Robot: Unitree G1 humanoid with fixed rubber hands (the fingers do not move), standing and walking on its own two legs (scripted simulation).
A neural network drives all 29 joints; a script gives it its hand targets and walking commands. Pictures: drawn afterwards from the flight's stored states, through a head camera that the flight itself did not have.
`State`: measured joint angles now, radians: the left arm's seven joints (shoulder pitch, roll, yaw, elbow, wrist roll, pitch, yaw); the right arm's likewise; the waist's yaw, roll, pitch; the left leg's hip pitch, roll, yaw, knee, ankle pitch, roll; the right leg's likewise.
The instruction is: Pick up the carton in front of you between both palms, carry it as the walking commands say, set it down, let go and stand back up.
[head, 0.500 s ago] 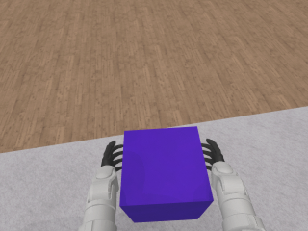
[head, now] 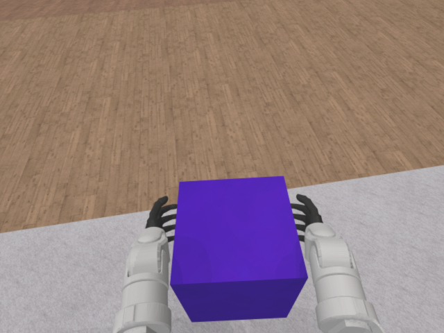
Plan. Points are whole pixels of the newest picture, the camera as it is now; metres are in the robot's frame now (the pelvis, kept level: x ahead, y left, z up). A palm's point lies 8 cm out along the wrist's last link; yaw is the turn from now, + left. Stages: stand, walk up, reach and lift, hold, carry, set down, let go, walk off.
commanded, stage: reach and lift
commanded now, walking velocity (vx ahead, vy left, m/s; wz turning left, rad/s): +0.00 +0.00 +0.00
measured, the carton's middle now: (235, 252) +0.30 +0.00 -0.05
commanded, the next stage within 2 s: hold in 0.66 s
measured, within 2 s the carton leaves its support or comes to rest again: neither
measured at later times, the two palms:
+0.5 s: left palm (155, 228) +0.31 +0.15 +0.04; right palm (313, 225) +0.30 -0.15 +0.04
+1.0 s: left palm (151, 228) +0.30 +0.15 +0.06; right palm (315, 224) +0.29 -0.15 +0.06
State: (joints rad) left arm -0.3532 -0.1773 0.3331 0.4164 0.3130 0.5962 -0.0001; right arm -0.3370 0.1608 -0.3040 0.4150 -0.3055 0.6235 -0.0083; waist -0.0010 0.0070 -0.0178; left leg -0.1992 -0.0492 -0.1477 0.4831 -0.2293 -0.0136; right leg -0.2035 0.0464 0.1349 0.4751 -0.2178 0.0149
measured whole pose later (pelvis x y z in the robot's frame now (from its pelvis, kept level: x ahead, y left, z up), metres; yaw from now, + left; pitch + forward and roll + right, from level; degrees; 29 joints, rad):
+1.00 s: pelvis +0.01 +0.00 +0.01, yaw +0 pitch -7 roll +0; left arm -0.30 -0.16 0.25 0.28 0.30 0.75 -0.01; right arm -0.28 0.16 -0.23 0.28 -0.29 0.78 -0.01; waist 0.00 0.01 -0.01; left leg -0.05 -0.04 -0.14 0.37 -0.20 -0.01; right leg -0.05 0.04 0.13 0.36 -0.19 0.01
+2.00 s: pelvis +0.17 +0.02 +0.00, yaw +2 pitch +6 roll +0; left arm -0.15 -0.13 0.08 -0.28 0.12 1.16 0.09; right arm -0.12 0.13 -0.13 -0.31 -0.10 1.18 -0.10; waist 0.00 -0.03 -0.15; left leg -0.44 0.04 0.11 0.81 -0.49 0.01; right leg -0.19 -0.05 -0.16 0.38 -0.29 -0.01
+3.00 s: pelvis +0.82 +0.05 +0.00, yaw +2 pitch +4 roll +0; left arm -0.34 -0.13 0.15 -0.38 0.08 1.22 0.11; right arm -0.32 0.10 -0.14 -0.40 -0.09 1.26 -0.12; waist 0.02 0.00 -0.07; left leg -0.61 0.08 0.15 0.62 -0.09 0.04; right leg 0.00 -0.02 -0.21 0.31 -0.38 -0.02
